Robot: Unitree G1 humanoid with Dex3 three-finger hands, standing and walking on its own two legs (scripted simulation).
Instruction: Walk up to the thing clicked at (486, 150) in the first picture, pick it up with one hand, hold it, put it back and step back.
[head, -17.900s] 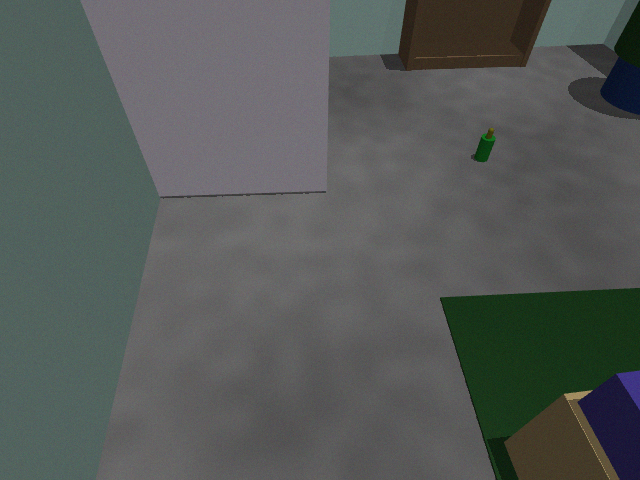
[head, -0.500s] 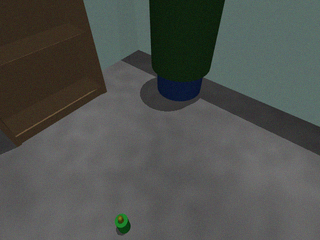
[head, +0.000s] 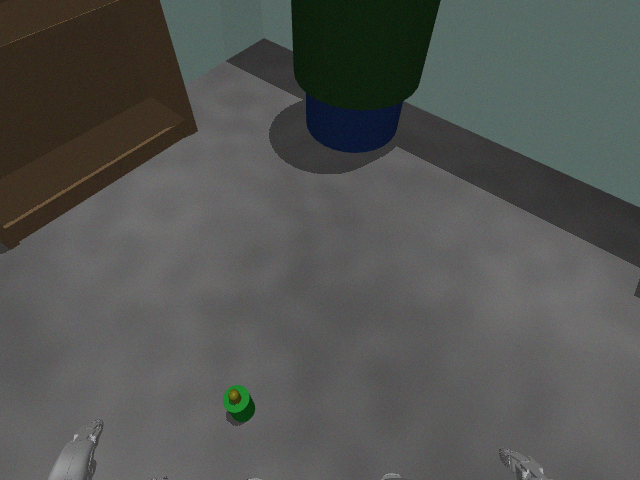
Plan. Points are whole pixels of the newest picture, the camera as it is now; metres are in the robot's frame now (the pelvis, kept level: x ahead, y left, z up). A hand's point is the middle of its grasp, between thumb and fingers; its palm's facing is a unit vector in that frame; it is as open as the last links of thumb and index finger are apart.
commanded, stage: go down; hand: left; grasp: from the side
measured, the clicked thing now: (238, 402) +0.37 +0.22 -0.65
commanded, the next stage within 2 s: none
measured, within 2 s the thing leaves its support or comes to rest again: neither
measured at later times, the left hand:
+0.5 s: hand out of the picture +0.15 +0.28 -0.17, palm faces +0.08 -0.95 -0.31, open 17.4 cm
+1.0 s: hand (119, 445) +0.21 +0.34 -0.26, palm faces +0.12 -0.97 -0.21, open 17.3 cm
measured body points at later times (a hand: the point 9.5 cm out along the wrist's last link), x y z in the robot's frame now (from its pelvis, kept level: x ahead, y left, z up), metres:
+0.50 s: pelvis +0.00 +0.01 -0.06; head +0.09 +0.04 +0.38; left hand +0.14 +0.33 -0.14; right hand +0.18 -0.23 -0.13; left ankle +0.00 +0.13 -0.71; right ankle +0.01 -0.14 -0.71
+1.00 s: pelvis -0.05 +0.01 -0.19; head +0.11 +0.04 +0.23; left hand +0.20 +0.39 -0.25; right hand +0.14 -0.25 -0.28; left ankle +0.00 +0.13 -0.71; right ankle +0.01 -0.14 -0.71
